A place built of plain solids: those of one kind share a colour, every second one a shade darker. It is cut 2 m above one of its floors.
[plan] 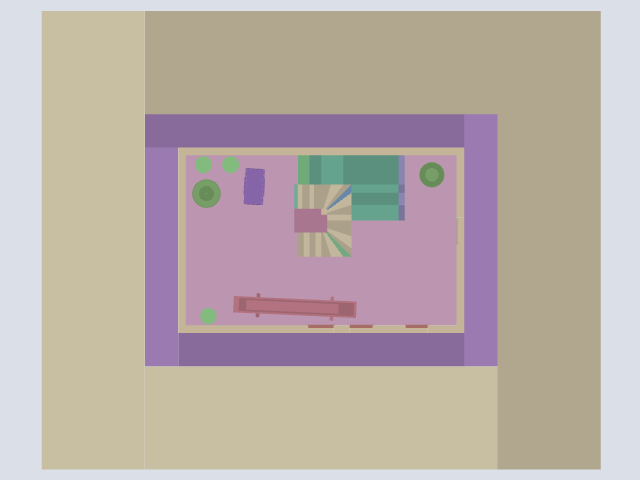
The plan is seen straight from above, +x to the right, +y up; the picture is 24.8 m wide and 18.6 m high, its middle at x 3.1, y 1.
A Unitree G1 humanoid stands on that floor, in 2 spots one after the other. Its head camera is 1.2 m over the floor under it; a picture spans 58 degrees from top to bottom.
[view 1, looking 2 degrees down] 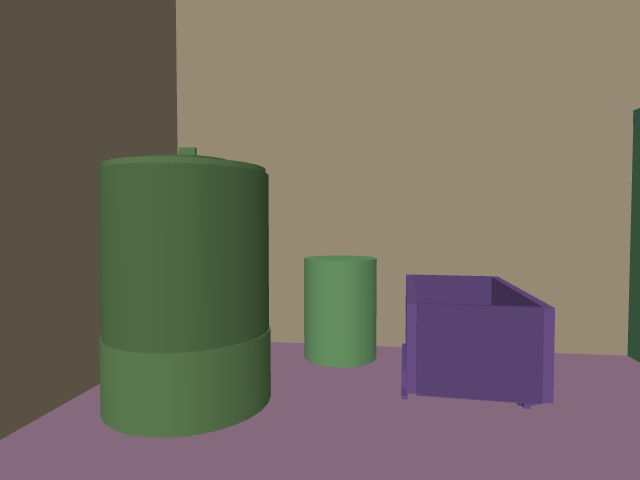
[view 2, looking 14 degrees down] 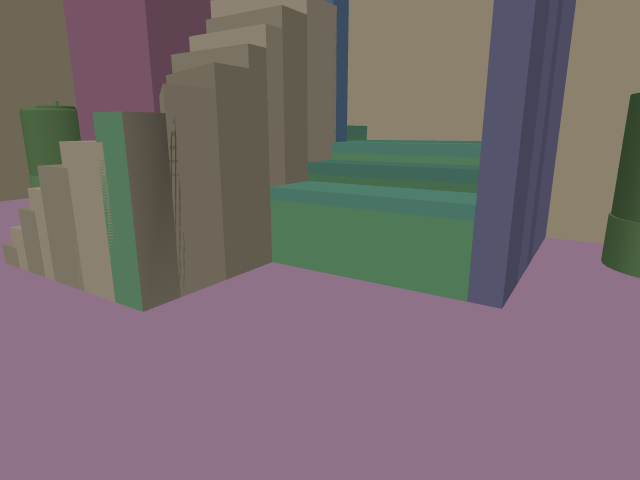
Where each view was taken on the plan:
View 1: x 0.00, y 0.00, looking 98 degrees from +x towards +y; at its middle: wall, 4.33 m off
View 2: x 6.85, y -1.31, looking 123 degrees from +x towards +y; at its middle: wall_bin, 3.76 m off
